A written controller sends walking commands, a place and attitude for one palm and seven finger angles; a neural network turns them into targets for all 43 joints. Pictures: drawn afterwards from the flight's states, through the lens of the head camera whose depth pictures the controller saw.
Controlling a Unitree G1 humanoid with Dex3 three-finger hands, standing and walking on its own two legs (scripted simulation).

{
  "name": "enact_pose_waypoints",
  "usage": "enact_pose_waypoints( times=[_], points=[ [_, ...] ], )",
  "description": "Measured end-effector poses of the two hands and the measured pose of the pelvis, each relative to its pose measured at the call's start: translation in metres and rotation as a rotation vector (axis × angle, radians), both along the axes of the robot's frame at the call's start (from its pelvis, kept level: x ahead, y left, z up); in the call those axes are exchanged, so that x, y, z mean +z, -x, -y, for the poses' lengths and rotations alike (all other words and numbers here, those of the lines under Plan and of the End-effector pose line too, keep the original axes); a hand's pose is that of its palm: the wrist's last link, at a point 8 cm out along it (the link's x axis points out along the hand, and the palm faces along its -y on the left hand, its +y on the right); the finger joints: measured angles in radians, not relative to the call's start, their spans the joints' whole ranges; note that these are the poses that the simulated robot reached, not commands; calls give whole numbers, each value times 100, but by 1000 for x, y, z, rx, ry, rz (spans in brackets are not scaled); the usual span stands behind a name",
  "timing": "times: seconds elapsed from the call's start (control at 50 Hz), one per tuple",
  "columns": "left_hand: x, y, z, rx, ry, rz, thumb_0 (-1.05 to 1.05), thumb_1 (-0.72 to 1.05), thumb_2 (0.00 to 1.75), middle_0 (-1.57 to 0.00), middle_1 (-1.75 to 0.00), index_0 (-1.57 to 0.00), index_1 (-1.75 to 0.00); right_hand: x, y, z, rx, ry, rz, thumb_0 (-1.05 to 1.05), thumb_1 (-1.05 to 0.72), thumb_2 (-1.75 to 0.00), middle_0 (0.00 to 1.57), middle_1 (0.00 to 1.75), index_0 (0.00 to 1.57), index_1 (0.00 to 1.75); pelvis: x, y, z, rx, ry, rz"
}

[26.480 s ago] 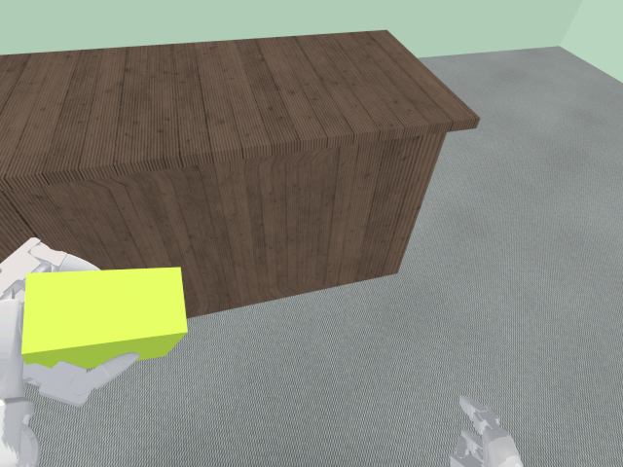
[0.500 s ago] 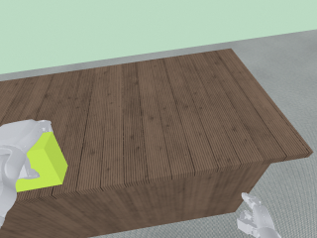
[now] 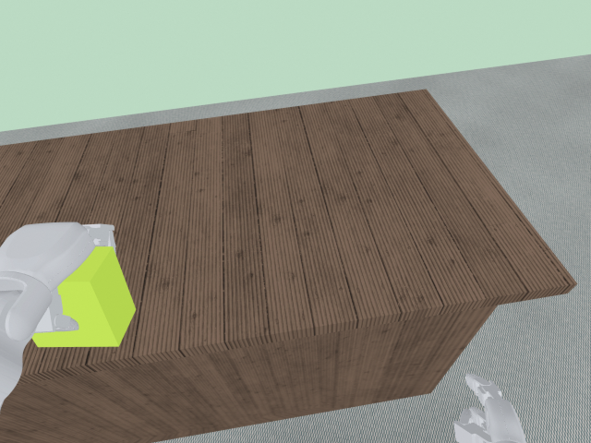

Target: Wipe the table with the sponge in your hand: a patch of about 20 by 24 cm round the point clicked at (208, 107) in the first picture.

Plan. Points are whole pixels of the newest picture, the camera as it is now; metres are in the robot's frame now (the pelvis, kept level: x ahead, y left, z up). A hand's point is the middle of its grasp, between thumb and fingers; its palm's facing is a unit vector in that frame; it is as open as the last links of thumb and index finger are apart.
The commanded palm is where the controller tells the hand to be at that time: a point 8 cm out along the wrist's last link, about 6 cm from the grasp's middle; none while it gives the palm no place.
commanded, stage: lower the sponge onto the table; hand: left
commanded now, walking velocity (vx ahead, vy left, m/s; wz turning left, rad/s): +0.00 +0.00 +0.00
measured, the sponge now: (79, 308) +0.24 +0.34 +0.06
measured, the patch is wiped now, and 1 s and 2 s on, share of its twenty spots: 0.05 0.05 0.15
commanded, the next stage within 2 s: wipe forward along the first lane in 1.04 s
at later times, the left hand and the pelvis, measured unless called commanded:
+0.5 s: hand (66, 263) +0.26 +0.33 +0.13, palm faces -0.02 +0.03 -1.00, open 10.3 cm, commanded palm +0.24 +0.35 +0.18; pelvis +0.00 +0.01 +0.00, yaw +0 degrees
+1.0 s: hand (67, 268) +0.27 +0.35 +0.10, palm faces -0.07 +0.00 -1.00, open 10.3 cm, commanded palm +0.24 +0.35 +0.16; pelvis +0.00 +0.00 +0.00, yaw +0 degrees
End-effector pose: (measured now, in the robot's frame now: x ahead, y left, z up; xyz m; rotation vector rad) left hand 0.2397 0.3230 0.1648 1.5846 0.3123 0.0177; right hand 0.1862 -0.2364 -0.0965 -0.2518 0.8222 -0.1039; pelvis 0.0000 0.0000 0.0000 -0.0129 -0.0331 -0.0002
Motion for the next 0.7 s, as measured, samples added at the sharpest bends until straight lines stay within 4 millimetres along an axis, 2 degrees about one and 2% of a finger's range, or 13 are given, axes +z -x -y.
enact_pose_waypoints(
  times=[0.04,0.08,0.18,0.24,0.28,0.32,0.38,0.44,0.48,0.52,0.58,0.64,0.7],
  points=[
    [10,2,9,-79,-14,82,0,-51,102,-69,-130,-73,-130,2,-1,-4,4,4,5,1,-90,-90,20,30,20,30,0,-1,1,-3,1,7],
    [23,3,7,-90,-31,174,0,-51,102,-70,-130,-73,-130,3,-3,-9,8,-5,5,1,-90,-90,20,30,20,30,0,-1,1,-5,3,9],
    [42,-1,-31,129,-33,294,0,-51,102,-69,-130,-73,-130,1,-8,-18,24,-47,-14,1,-90,-90,20,30,20,30,1,2,0,-9,3,-2],
    [36,-1,-51,274,-42,217,0,-51,102,-69,-130,-73,-130,0,-12,-20,34,-59,-13,1,-90,-90,20,30,20,30,1,5,-2,-2,1,-13],
    [25,0,-54,312,-34,132,0,-51,102,-69,-131,-72,-131,1,-15,-21,38,-61,0,1,-90,-90,20,30,20,30,1,5,-4,3,1,-17],
    [10,0,-47,284,-14,46,0,-51,102,-69,-131,-72,-131,3,-18,-22,42,-57,15,1,-90,-90,20,30,20,30,1,5,-6,9,2,-18],
    [-6,-1,-23,146,10,-13,0,-51,102,-69,-131,-72,-131,7,-20,-25,48,-41,40,1,-90,-90,20,30,20,30,1,3,-8,9,3,-11],
    [4,-1,-3,-7,-4,62,0,-51,102,-69,-131,-72,-131,11,-20,-29,53,-24,51,1,-90,-90,20,30,20,30,1,1,-9,4,3,1],
    [14,-1,2,-59,-19,133,0,-51,102,-69,-131,-72,-131,12,-20,-31,52,-24,49,1,-90,-90,20,30,20,30,1,0,-8,0,4,5],
    [22,-2,-3,-43,-21,194,0,-51,102,-69,-131,-73,-131,11,-18,-32,51,-32,34,1,-90,-90,20,30,20,30,1,0,-8,-2,4,2],
    [24,-3,-24,75,-13,231,0,-51,102,-69,-131,-72,-131,7,-15,-31,51,-46,2,1,-90,-90,20,30,20,30,2,1,-7,-8,4,-5],
    [15,-1,-44,209,-21,176,0,-51,102,-69,-131,-72,-131,3,-12,-28,51,-51,-26,1,-90,-90,20,30,20,30,2,3,-7,-7,2,-17],
    [-2,4,-51,264,-17,75,0,-51,102,-69,-131,-72,-131,0,-10,-24,48,-44,-35,1,-90,-90,21,30,20,30,1,3,-8,1,3,-25]
  ],
)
